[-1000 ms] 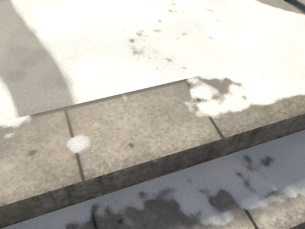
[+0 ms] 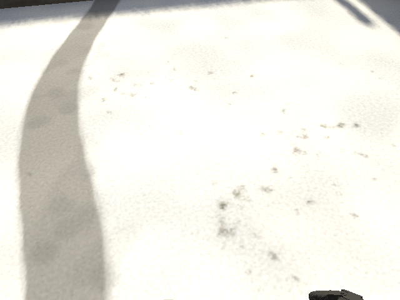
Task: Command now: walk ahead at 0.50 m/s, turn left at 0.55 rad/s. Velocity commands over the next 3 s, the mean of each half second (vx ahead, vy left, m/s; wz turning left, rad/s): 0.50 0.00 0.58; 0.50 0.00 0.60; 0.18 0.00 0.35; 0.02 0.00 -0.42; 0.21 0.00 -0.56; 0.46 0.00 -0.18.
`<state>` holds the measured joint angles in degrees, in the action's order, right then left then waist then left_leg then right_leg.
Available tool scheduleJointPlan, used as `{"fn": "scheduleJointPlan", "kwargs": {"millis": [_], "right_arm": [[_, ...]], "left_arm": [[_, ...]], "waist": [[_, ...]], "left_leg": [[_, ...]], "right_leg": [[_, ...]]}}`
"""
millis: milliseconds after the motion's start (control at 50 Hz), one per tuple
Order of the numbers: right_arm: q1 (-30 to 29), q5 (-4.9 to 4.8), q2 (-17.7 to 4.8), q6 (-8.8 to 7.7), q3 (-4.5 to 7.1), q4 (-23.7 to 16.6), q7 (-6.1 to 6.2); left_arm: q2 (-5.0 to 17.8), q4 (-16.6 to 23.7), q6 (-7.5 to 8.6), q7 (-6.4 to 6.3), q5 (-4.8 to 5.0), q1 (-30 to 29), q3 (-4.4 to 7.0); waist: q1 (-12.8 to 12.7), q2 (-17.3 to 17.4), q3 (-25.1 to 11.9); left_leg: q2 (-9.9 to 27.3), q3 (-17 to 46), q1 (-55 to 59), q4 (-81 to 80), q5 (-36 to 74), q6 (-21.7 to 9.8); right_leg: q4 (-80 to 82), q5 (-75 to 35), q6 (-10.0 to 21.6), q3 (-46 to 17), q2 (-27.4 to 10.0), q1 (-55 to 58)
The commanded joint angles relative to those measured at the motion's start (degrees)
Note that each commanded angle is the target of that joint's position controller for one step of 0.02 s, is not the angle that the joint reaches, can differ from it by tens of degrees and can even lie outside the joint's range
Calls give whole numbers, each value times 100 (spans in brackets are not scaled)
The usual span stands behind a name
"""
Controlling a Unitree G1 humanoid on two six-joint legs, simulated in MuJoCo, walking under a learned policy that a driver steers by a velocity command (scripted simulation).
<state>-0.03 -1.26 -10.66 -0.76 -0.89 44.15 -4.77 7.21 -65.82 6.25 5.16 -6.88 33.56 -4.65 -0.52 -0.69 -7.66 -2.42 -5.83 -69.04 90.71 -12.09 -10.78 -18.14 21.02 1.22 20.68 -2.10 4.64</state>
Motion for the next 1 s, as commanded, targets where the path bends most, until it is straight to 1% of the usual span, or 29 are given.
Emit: {"fn": "scheduleJointPlan", "kwargs": {"millis": [20,40,60,80,100,120,140,160,220,280,320,360,380,400,420,440,480,520,560,620,780,800,840,860,880,900,920,940,1000], "right_arm": [[1047,-34,-906,-119,398,-87,-21],[2330,-41,-1217,-93,533,336,139],[3881,120,-1557,-63,715,898,252],[4627,474,-1192,-57,583,1327,220],[4187,552,-1166,-157,574,1160,261],[3222,446,-908,-325,419,1088,231],[2712,291,-655,-383,333,1199,222],[2016,366,-336,-437,177,1246,207],[808,327,-222,-646,10,1169,207],[37,331,-845,-1030,103,417,359],[807,145,-1348,-967,295,544,396],[1529,252,-1279,-843,391,558,141],[1980,370,-940,-899,375,620,19],[2679,388,-160,-974,223,778,-74],[3505,473,375,-1019,105,635,-94],[2444,424,-265,-917,274,509,-37],[1375,444,-279,-642,196,397,188],[1087,635,-302,-542,207,388,113],[541,478,-373,-531,278,220,-6],[94,324,-214,-576,257,119,-153],[-522,378,-380,-336,338,-115,-120],[-1100,-291,-515,-271,382,-500,-28],[-508,-134,-588,-228,450,-525,48],[564,-64,-915,-191,651,-266,106],[1698,-14,-1450,-119,884,-14,256],[1857,-16,-1966,-92,928,21,377],[2263,66,-1725,-90,856,-52,427],[2090,84,-1372,-127,793,-38,455],[745,94,-871,-215,625,-465,425]], "left_arm": [[2620,736,341,-36,452,-711,534],[2682,664,364,73,170,-935,574],[2354,707,333,262,-161,-1061,591],[1741,815,192,403,190,-1419,562],[1075,1055,113,401,573,-1772,471],[783,1111,167,244,369,-2084,422],[673,1324,129,76,110,-2294,368],[424,1752,65,-49,-2,-2450,276],[912,1976,-57,-246,128,-2346,326],[1484,2227,52,-448,397,-2354,530],[1017,2247,-13,-346,534,-2364,409],[1036,1879,-90,-260,516,-1817,446],[1357,1807,1,-318,494,-1519,592],[1840,1650,112,-394,390,-644,727],[2331,1827,94,-328,457,-444,694],[2175,1669,82,-388,405,-587,774],[1000,1762,107,-456,436,-1771,469],[250,1771,69,-607,502,-2343,277],[441,1683,103,-722,513,-2252,360],[811,1399,169,-721,300,-1536,468],[1168,932,207,-497,292,-653,588],[1790,950,-49,-650,807,-938,831],[1867,958,-167,-793,847,-692,885],[1860,1033,-169,-811,831,-804,915],[1760,1264,-105,-821,750,-1047,922],[865,1559,103,-681,508,-635,690],[1103,1730,370,-572,757,-1071,730],[1294,1992,479,-575,946,-1854,823],[1409,2185,309,-721,711,-1887,944]], "waist": [[1321,-964,950],[1707,-847,218],[1975,55,-863],[1860,1047,-1362],[1700,437,-608],[1225,235,590],[868,350,566],[278,108,562],[-421,-183,541],[-729,-134,430],[-583,-100,634],[-418,234,655],[-398,179,199],[-475,-643,-850],[-146,-2554,-1821],[-451,-1542,-320],[-209,-247,60],[151,-316,357],[2,-451,439],[-210,-165,405],[-205,-404,957],[-152,-307,1536],[167,-735,999],[657,-820,493],[1117,-522,-75],[419,1153,-715],[744,1009,-1631],[816,830,-878],[-114,20,171]], "left_leg": [[-972,-881,3745,-1865,-1111,411],[-839,124,5846,-1751,-335,-186],[-528,1870,7984,-2666,1067,-815],[736,4218,8049,-4736,1284,-1687],[807,5410,6315,-5615,-1395,-1329],[780,5146,4699,-5623,-2486,-1265],[649,5000,4070,-5736,-2908,-1371],[502,4608,3644,-5984,-2718,-1196],[83,3428,2824,-6215,-1586,-721],[-477,1594,649,-6401,-286,155],[-445,1681,598,-6130,-1126,232],[-66,2372,2520,-5351,-313,-13],[-51,2629,3281,-4338,843,146],[-564,2415,2965,-2412,816,427],[-1037,1814,1093,-262,-2215,878],[-622,1654,-375,1265,-1616,897],[184,1391,183,691,270,743],[624,1230,1172,-390,301,853],[730,1015,1426,-1231,145,926],[790,618,1711,-3049,1071,937],[506,362,2625,-5181,1189,580],[120,-178,2794,-5161,669,419],[-220,-433,4145,-5370,353,192],[-350,-282,5501,-5849,659,-28],[261,859,7496,-5828,1186,-326],[1845,3652,9441,-5975,1663,-1271],[2251,5095,9592,-7049,492,-1676],[1899,4297,8974,-7264,396,-1294],[1375,2801,6065,-7478,1845,-802]], "right_leg": [[-1023,-11610,-182,-443,-1848,-2137],[-2442,-12298,-406,-763,-1849,-3531],[-4787,-8434,-691,-1249,-1343,-5045],[-8047,-437,-707,-1798,274,-5800],[-8855,-1165,-50,-3173,463,-6047],[-8980,-1533,81,-3388,354,-6242],[-9394,-1155,256,-3279,481,-6180],[-9255,-1091,651,-3399,520,-6195],[-8695,-617,598,-2990,297,-6120],[-5506,-682,-444,-2137,-239,-2135],[-3687,-726,-1032,-1899,-132,-821],[-2462,-819,-920,-1588,178,-1220],[-2306,-910,-503,-2020,141,-885],[-2436,-2245,992,-3516,-745,258],[-872,-2980,3018,-7165,-2460,1685],[-197,-1449,2583,-7842,-2471,941],[-215,-110,1548,-5275,-1816,-796],[246,-728,1236,-4175,-1473,-1650],[624,-1267,1150,-3292,-1360,-1624],[867,-2736,1049,-2202,-1213,-1036],[754,-4546,896,-1151,-1575,335],[240,-5589,306,-753,-1390,-110],[-937,-7312,146,-720,-1445,-300],[-2023,-7237,37,-702,-1251,-663],[-3712,-5532,-180,-763,-997,-2250],[-5969,823,-439,-1133,118,-4677],[-6898,1109,-381,-2398,264,-5209],[-6877,486,-241,-2512,-1,-5715],[-5720,-223,-329,-2498,-513,-4601]]}}
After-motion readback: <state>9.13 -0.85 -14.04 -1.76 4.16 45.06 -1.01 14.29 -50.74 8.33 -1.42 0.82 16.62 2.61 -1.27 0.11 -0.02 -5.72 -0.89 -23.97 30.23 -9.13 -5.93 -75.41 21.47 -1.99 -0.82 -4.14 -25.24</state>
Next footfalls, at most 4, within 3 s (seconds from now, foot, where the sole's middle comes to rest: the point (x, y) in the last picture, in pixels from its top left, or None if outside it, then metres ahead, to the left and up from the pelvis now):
0.02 left None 0.18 0.09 -0.61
0.38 right None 0.41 -0.16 -0.61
0.88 left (153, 270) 0.60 0.21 -0.61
1.30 right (163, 198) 0.88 0.20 -0.61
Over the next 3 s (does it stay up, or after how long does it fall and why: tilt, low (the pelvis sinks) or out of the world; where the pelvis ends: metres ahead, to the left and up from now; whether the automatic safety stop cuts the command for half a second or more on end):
stays up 0.99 0.16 0.16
